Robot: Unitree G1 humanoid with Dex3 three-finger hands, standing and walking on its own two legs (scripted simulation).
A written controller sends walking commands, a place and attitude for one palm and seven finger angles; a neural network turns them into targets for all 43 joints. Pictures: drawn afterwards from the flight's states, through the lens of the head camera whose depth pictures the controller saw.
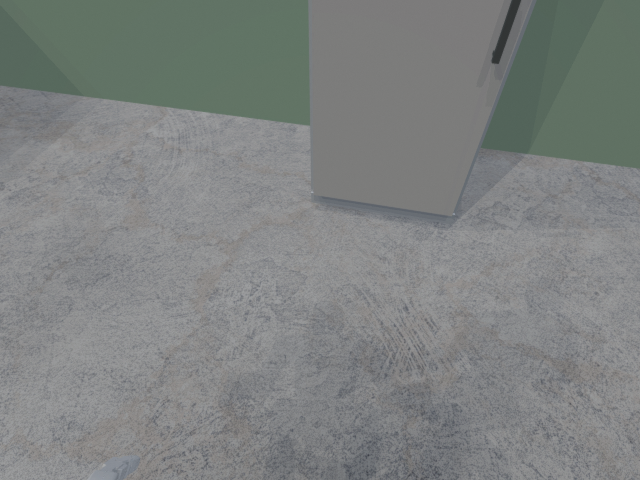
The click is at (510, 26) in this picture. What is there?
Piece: fridge door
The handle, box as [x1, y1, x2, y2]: [491, 0, 520, 63]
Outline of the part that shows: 520,0 511,1 496,47 492,53 493,56 491,60 494,63 498,63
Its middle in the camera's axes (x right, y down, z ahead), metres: +0.50 -0.59 +1.03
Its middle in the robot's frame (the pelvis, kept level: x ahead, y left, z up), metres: +1.21 -0.43 +0.10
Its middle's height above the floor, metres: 0.87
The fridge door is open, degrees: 0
